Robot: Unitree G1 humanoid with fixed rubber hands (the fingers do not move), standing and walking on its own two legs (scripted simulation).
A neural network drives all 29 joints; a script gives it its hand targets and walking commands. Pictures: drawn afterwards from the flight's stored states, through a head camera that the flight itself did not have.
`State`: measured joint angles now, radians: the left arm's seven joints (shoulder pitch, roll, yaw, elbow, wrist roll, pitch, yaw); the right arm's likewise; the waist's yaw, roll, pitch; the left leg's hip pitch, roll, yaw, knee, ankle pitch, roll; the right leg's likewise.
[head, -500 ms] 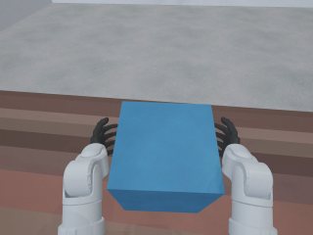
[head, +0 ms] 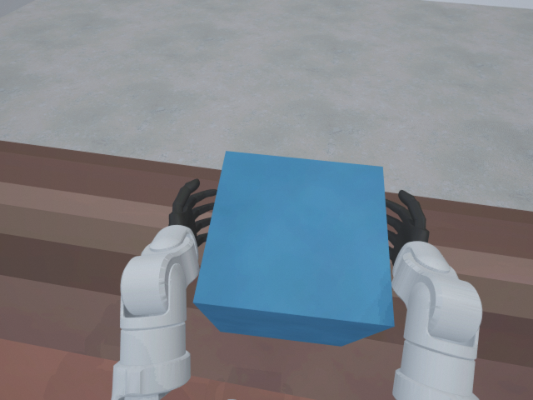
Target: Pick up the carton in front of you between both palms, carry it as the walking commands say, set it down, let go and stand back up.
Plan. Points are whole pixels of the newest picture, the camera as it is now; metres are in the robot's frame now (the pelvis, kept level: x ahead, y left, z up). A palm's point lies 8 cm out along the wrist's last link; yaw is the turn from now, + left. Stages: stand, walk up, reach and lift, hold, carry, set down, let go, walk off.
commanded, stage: carry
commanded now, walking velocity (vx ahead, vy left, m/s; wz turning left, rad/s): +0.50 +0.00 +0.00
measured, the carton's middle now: (290, 260) +0.34 +0.01 +0.05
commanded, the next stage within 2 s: none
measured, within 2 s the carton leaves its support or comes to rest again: neither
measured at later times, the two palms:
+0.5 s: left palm (215, 156) +0.78 +0.24 -0.15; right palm (317, 151) +0.83 -0.06 -0.14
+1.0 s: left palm (244, 105) +1.22 +0.23 -0.25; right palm (318, 125) +1.15 -0.08 -0.26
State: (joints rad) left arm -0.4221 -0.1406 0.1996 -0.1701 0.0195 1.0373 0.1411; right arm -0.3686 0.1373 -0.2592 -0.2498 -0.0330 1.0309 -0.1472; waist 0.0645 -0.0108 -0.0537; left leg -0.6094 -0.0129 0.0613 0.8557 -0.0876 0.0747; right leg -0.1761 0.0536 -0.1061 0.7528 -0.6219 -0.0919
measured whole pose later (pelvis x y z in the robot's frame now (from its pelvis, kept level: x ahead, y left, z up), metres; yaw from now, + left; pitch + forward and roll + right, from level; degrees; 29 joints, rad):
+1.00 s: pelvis +0.87 +0.14 -0.33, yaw -1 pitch +6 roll +2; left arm -0.31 -0.07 0.21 -0.10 0.01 0.82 0.18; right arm -0.33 0.10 -0.11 -0.07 0.01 0.85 -0.23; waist -0.22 0.05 0.00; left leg -0.18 -0.16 0.01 0.66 0.36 0.14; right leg -0.60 0.12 -0.01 1.28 -0.48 -0.02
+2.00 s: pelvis +1.78 +0.22 -0.84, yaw +5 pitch +0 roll -2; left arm -0.41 -0.10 0.11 0.05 -0.02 0.93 0.35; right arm -0.33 0.18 -0.20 0.07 -0.10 0.88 -0.28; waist 0.11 -0.06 -0.09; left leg -0.47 -0.06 0.02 0.88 -0.32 0.06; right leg -0.26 0.08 -0.01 1.12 -0.31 -0.08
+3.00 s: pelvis +2.94 +0.31 -1.24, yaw +0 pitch +11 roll -1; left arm -0.38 -0.19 0.16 0.01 0.07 0.69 0.29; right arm -0.38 0.12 -0.18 0.01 0.06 0.71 -0.32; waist 0.06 -0.04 0.09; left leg -0.74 -0.05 -0.11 1.61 -0.49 0.06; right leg -0.42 0.20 -0.08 0.54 -0.32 -0.17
